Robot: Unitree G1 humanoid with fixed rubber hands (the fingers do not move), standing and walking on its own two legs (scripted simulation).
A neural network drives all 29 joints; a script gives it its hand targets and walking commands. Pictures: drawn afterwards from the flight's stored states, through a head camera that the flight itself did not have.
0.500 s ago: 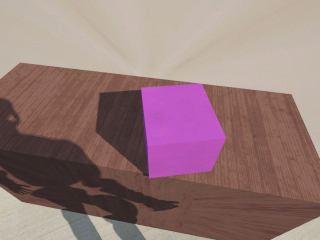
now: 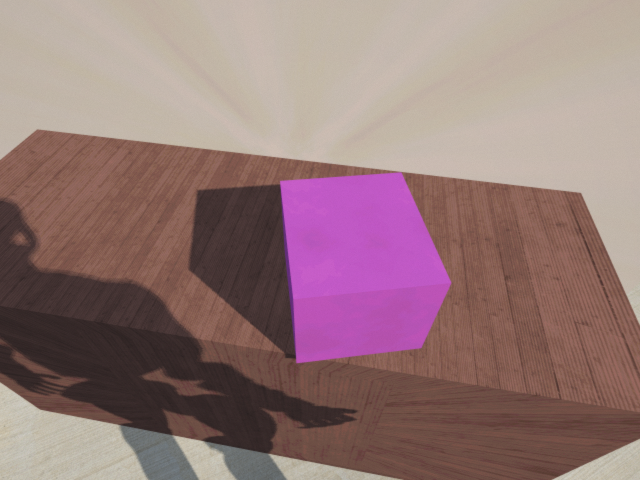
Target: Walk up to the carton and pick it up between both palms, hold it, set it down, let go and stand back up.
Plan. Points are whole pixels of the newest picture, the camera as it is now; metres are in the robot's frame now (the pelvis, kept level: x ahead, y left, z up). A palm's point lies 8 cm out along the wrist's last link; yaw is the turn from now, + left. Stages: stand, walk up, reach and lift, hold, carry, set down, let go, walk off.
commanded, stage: walk up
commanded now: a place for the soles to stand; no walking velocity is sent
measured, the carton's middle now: (350, 264) +0.45 -0.06 -0.02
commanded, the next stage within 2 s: none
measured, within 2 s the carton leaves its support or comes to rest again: neither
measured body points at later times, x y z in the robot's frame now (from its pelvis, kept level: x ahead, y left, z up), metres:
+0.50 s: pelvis +0.03 +0.03 -0.02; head +0.05 +0.02 +0.43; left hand +0.13 +0.32 -0.13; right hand +0.07 -0.28 -0.15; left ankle +0.00 +0.13 -0.75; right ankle +0.00 -0.12 -0.75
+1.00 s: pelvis +0.05 +0.05 -0.03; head +0.08 +0.03 +0.42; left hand +0.25 +0.31 -0.12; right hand +0.05 -0.26 -0.16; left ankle +0.03 +0.18 -0.74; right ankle +0.08 -0.07 -0.75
